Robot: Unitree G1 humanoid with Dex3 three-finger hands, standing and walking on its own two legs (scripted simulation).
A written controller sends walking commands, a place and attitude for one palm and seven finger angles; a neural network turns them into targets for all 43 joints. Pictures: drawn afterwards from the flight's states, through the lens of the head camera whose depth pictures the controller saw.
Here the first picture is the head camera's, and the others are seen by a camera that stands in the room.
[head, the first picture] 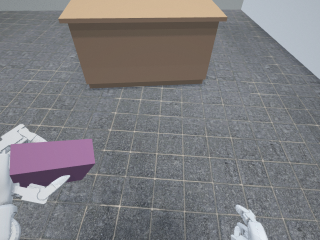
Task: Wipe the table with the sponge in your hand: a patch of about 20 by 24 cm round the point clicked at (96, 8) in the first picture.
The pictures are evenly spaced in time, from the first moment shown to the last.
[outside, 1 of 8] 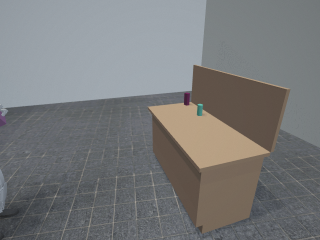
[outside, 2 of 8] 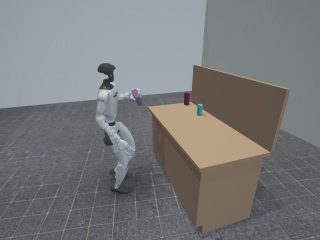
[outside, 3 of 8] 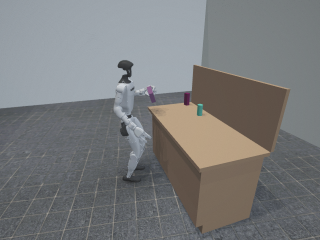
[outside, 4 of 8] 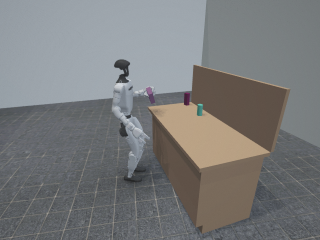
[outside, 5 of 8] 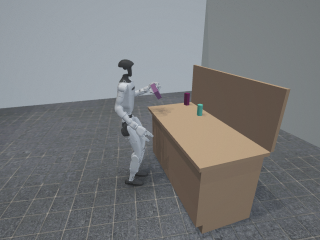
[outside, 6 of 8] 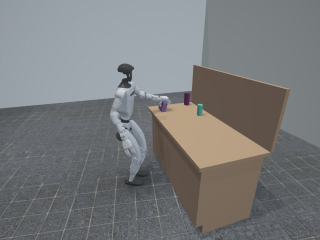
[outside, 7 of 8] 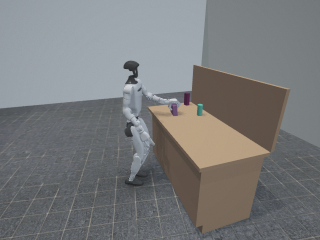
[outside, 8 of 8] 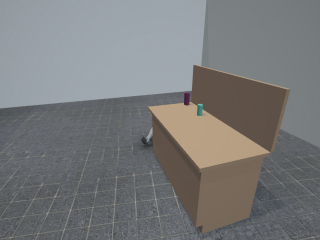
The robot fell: yes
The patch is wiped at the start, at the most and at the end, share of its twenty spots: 0.00 1.00 1.00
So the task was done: no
